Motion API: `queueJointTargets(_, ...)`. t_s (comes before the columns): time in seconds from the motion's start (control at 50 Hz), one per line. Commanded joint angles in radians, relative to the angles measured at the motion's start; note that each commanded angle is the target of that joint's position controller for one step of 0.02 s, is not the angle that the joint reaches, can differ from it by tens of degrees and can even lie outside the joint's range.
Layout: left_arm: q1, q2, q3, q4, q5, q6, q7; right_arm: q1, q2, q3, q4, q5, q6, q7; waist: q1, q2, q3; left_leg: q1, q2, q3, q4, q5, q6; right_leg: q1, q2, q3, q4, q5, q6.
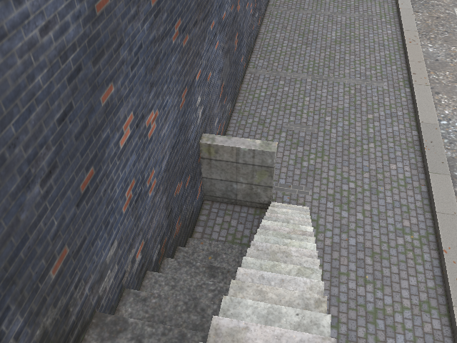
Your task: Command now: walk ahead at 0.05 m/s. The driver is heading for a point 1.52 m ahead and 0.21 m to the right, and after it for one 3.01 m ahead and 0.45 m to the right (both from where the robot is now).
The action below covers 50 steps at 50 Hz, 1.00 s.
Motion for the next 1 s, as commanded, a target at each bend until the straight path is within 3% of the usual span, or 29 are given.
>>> queueJointTargets(0.02,-0.024,0.091,0.022,-0.048,0.005,-0.015,-0.004,-0.047,-0.092,-0.023,-0.051,0.002,-0.015,-0.001,-0.003,0.000,0.000,-0.009,0.139,-0.132,-0.065,0.268,0.007,-0.040,-0.110,0.094,-0.053,0.269,-0.015)
queueJointTargets(0.12,-0.010,0.096,0.030,-0.036,0.009,-0.019,-0.001,-0.036,-0.089,-0.026,-0.027,-0.009,-0.008,0.003,-0.010,-0.003,0.013,-0.015,0.144,-0.132,-0.076,0.238,0.010,-0.052,-0.109,0.098,-0.069,0.210,-0.016)
queueJointTargets(0.18,-0.015,0.091,0.030,-0.035,0.011,-0.018,-0.011,-0.046,-0.093,-0.028,-0.029,-0.005,0.003,0.004,-0.011,-0.011,0.021,-0.026,0.136,-0.129,-0.071,0.201,0.012,-0.074,-0.097,0.090,-0.072,0.167,-0.027)
queueJointTargets(0.22,0.002,0.088,0.030,-0.025,0.008,-0.024,-0.017,-0.048,-0.090,-0.027,-0.032,-0.014,0.010,0.005,-0.009,-0.009,0.018,-0.028,0.135,-0.132,-0.058,0.174,0.013,-0.080,-0.097,0.095,-0.066,0.130,-0.030)
queueJointTargets(0.64,-0.016,0.100,0.039,-0.034,0.012,-0.018,-0.020,-0.056,-0.105,-0.038,-0.032,-0.014,0.023,0.007,-0.015,-0.008,0.025,-0.050,0.128,-0.127,-0.027,0.161,0.019,-0.129,-0.090,0.097,-0.029,0.101,-0.035)
queueJointTargets(0.66,0.013,0.087,0.033,-0.022,0.017,-0.023,-0.024,-0.026,-0.090,-0.032,-0.019,-0.019,0.020,0.009,-0.013,-0.008,-0.005,-0.023,0.126,-0.132,-0.044,0.094,0.021,-0.106,-0.086,0.099,-0.044,0.024,-0.036)
queueJointTargets(0.76,-0.009,0.106,0.041,-0.020,0.015,-0.016,-0.025,-0.047,-0.104,-0.036,-0.011,-0.013,0.030,0.007,-0.014,-0.023,0.065,-0.086,0.073,-0.091,-0.002,-0.110,0.058,-0.156,-0.053,0.083,-0.029,-0.219,-0.061)
queueJointTargets(0.8,-0.009,0.109,0.044,-0.025,0.008,-0.021,-0.018,-0.046,-0.089,-0.032,-0.016,-0.013,0.020,0.003,-0.015,-0.031,0.089,-0.114,0.057,-0.079,0.022,-0.116,0.060,-0.165,-0.061,0.110,-0.033,-0.250,-0.072)
queueJointTargets(0.88,-0.019,0.116,0.048,-0.039,0.008,-0.025,0.000,-0.042,-0.105,-0.040,-0.019,-0.008,0.001,-0.009,-0.020,-0.016,0.097,-0.118,0.055,-0.081,0.041,-0.027,0.068,-0.143,-0.050,0.103,0.018,-0.130,-0.081)
queueJointTargets(0.92,0.015,0.123,0.056,-0.032,0.009,-0.027,0.014,-0.026,-0.104,-0.041,-0.008,-0.011,-0.013,-0.016,-0.012,-0.002,0.074,-0.099,0.062,-0.086,0.063,0.093,0.073,-0.099,-0.045,0.090,0.063,-0.014,-0.072)
queueJointTargets(0.96,0.016,0.115,0.057,-0.035,0.000,-0.022,0.019,-0.031,-0.110,-0.042,-0.014,0.002,-0.024,-0.026,-0.004,0.003,0.050,-0.085,0.064,-0.090,0.091,0.200,0.073,-0.080,-0.033,0.074,0.104,0.089,-0.068)
queueJointTargets(0.98,0.027,0.121,0.062,-0.031,-0.001,-0.018,0.024,-0.018,-0.116,-0.045,-0.012,0.001,-0.026,-0.028,-0.001,-0.002,0.045,-0.078,0.063,-0.084,0.104,0.248,0.078,-0.066,-0.026,0.063,0.131,0.138,-0.066)
queueJointTargets(1.0,0.028,0.117,0.061,-0.028,-0.006,-0.017,0.029,-0.030,-0.113,-0.046,-0.018,-0.001,-0.026,-0.033,0.002,-0.004,-0.004,-0.041,0.068,-0.084,0.124,0.312,0.077,-0.049,-0.025,0.050,0.157,0.185,-0.054)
